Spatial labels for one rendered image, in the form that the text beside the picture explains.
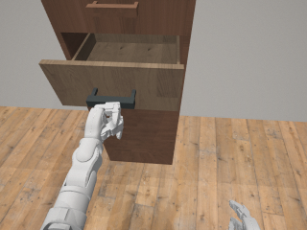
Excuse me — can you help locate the robot left hand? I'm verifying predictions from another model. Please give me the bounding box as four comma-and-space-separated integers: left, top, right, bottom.
83, 102, 124, 143

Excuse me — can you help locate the robot left forearm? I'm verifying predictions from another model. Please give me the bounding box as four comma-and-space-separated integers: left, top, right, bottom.
40, 137, 104, 230

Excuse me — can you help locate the drawer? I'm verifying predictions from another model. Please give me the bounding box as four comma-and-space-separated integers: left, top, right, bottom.
39, 33, 184, 111

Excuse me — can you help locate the cabinet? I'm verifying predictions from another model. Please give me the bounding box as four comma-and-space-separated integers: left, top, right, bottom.
40, 0, 197, 165

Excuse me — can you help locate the handle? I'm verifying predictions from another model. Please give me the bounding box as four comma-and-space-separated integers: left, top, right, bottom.
85, 4, 138, 18
86, 87, 136, 109

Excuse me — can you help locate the robot right hand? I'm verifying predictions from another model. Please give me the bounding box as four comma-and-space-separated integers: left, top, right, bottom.
226, 199, 261, 230

